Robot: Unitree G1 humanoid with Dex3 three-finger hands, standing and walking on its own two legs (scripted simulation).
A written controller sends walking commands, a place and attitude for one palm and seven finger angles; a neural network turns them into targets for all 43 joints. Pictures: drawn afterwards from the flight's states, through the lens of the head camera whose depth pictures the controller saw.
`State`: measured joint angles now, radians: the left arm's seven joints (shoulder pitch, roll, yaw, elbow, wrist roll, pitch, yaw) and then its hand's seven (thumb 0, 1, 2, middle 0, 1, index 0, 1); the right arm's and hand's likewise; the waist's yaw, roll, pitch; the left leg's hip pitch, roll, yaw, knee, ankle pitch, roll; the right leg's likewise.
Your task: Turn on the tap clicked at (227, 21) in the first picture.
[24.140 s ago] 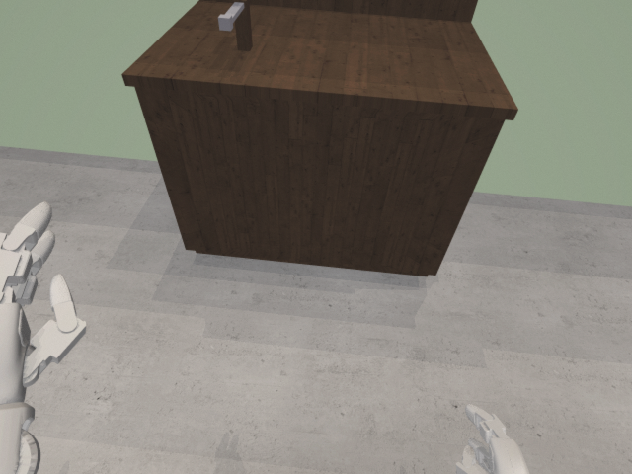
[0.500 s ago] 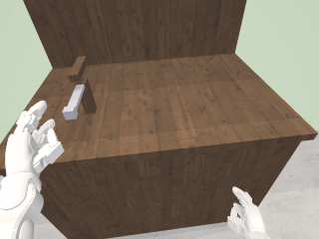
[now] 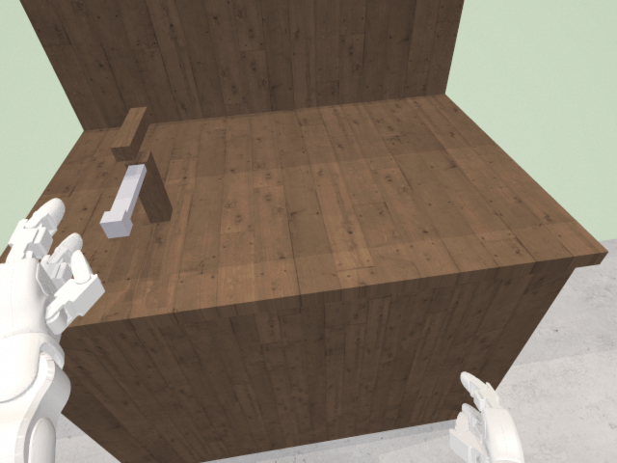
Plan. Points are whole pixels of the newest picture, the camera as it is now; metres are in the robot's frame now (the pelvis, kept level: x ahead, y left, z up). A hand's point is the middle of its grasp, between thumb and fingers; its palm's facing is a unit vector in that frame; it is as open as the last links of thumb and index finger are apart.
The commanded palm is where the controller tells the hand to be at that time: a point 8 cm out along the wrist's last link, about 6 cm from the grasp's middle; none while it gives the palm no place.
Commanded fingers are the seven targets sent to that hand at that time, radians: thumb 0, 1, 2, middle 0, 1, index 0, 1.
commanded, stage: reach beside the lever's end, fingers flat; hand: left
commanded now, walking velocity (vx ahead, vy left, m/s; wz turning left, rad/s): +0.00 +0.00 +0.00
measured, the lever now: (116, 223) +0.35 +0.32 +0.15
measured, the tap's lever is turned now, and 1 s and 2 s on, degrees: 0 0 2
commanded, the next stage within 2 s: push the lever round in 1.36 s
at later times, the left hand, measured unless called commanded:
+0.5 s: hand (99, 260) +0.27 +0.29 +0.17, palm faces +0.53 -0.84 -0.10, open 7.7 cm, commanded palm +0.23 +0.34 +0.17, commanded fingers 0.00 0.90 0.90 -0.16 -0.18 -0.16 -0.18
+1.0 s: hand (97, 241) +0.32 +0.34 +0.15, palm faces +0.54 -0.84 -0.09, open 7.8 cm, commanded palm +0.27 +0.37 +0.15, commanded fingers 0.00 0.90 0.90 -0.15 -0.15 -0.15 -0.15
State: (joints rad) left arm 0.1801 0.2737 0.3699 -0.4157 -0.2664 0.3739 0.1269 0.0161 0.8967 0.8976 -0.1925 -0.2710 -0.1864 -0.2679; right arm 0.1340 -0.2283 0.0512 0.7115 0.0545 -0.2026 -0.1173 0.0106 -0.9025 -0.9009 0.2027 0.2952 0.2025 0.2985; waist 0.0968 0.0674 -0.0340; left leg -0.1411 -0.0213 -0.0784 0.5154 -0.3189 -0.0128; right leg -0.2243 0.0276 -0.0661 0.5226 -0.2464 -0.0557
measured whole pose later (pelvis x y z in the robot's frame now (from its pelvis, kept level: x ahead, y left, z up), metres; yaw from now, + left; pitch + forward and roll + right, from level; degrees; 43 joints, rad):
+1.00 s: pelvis +0.01 +0.00 +0.00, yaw +0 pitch +3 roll +0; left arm -0.19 0.42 0.52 0.25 -0.22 0.15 0.01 0.02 0.90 0.90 -0.15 -0.16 -0.15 -0.15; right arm 0.21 -0.26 0.02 0.71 0.06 -0.21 -0.13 0.01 -0.90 -0.90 0.20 0.30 0.20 0.30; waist 0.04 0.05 -0.04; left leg -0.28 -0.02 -0.07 0.56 -0.34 -0.01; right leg -0.36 0.03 -0.06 0.56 -0.25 -0.05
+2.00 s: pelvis +0.01 +0.01 +0.00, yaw +0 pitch +2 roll +0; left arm -0.10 0.33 0.46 0.10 -0.23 0.17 0.06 0.02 0.91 0.90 -0.15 -0.15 -0.15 -0.15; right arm 0.20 -0.25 0.02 0.71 0.06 -0.20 -0.12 0.01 -0.90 -0.90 0.20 0.30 0.20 0.30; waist 0.06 0.05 -0.05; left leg -0.24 -0.02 -0.07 0.54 -0.34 0.00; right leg -0.32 0.03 -0.06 0.54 -0.26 -0.05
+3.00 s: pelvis +0.00 +0.01 +0.00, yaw +0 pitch +1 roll +0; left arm -0.25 0.12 0.23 0.05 -0.10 0.27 0.46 0.02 0.93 0.91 -0.15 -0.15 -0.15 -0.15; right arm 0.13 -0.23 0.02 0.73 0.02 -0.10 -0.11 0.01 -0.90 -0.90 0.20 0.30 0.20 0.30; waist 0.05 0.05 -0.04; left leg -0.23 -0.03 -0.07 0.54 -0.32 0.00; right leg -0.31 0.02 -0.06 0.54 -0.24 -0.05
